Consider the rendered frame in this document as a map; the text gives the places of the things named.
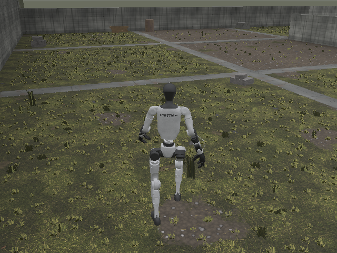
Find left robot forearm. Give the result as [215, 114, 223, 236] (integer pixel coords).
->
[139, 125, 147, 138]

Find right robot forearm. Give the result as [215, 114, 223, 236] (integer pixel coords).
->
[191, 128, 203, 154]

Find robot left shin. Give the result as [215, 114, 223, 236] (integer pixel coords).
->
[151, 181, 160, 218]

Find left robot hand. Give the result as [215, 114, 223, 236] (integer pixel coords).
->
[138, 135, 151, 143]

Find right robot hand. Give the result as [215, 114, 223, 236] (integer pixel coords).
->
[193, 153, 205, 168]

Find robot right upper arm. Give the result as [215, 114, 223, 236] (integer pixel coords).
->
[180, 106, 195, 137]

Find robot left upper arm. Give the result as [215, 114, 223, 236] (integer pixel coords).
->
[142, 106, 158, 133]

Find humanoid robot head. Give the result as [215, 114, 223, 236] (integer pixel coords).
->
[160, 83, 178, 109]

